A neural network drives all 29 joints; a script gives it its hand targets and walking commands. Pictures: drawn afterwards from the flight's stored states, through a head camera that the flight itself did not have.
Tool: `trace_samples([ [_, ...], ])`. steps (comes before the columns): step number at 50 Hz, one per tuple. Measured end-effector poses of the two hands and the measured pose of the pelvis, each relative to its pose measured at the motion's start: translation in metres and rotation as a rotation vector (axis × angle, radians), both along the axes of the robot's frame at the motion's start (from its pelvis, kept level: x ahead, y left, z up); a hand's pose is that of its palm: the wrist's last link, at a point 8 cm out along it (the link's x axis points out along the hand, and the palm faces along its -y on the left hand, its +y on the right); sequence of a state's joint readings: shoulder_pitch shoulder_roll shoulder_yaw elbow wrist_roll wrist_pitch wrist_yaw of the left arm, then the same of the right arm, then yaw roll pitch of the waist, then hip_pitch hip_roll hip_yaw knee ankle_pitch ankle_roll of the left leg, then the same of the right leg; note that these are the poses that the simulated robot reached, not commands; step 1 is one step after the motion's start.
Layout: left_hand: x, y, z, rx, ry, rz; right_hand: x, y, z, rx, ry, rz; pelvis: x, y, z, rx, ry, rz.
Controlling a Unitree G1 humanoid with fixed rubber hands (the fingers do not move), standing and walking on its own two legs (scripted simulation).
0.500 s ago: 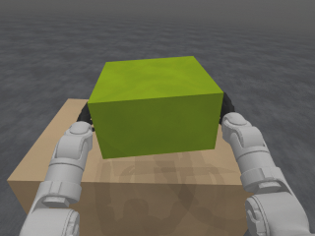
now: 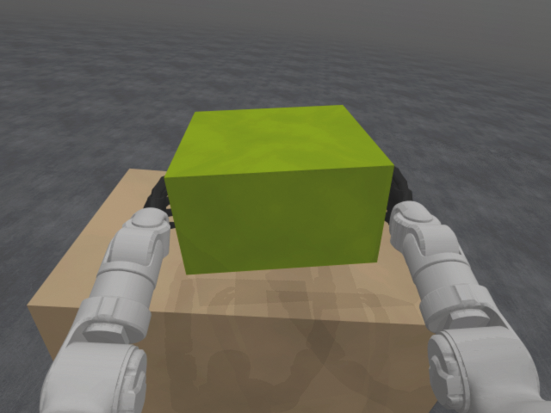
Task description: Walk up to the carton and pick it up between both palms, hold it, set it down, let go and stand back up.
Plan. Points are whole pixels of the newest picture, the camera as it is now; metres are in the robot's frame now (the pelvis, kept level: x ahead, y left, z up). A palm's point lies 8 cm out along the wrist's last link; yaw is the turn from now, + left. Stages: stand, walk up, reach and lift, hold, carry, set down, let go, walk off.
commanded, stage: hold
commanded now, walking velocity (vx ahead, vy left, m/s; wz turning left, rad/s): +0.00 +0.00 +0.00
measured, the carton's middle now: (275, 178) +0.44 +0.02 +0.20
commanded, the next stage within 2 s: none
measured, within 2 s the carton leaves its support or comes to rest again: neither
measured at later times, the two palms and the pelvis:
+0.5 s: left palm (167, 218) +0.36 +0.18 +0.16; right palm (408, 210) +0.37 -0.18 +0.20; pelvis +0.00 +0.00 +0.00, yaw +0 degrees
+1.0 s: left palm (180, 213) +0.38 +0.17 +0.16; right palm (412, 208) +0.39 -0.20 +0.19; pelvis +0.01 -0.01 +0.00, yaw +0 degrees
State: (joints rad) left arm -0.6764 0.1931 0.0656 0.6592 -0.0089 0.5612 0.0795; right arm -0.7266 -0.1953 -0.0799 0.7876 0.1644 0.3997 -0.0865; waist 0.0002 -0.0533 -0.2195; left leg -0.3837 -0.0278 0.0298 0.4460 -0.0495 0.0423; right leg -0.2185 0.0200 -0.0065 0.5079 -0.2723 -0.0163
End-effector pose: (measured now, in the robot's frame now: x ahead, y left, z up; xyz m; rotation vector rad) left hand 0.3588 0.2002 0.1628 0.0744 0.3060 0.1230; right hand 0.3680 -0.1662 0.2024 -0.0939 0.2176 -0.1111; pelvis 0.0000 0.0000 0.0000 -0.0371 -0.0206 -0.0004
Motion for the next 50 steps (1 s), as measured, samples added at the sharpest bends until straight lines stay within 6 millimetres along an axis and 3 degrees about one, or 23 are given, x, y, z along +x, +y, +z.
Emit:
trace_samples([
  [9, -0.001, -0.002, 0.006, -0.011, -0.034, 0.008, 0.000, -0.002, 0.006, 0.075, -0.038, -0.011, -0.001, 0.007, 0.000, -0.003, 0.000, 0.003],
  [19, -0.004, -0.012, -0.001, -0.006, 0.006, 0.006, -0.002, -0.012, -0.004, 0.093, -0.008, -0.016, -0.005, 0.001, 0.001, 0.005, -0.006, 0.001],
  [50, 0.019, -0.032, -0.002, 0.007, 0.022, 0.001, 0.019, -0.032, -0.009, 0.102, 0.001, -0.024, 0.012, -0.015, 0.003, 0.018, 0.020, -0.007],
])
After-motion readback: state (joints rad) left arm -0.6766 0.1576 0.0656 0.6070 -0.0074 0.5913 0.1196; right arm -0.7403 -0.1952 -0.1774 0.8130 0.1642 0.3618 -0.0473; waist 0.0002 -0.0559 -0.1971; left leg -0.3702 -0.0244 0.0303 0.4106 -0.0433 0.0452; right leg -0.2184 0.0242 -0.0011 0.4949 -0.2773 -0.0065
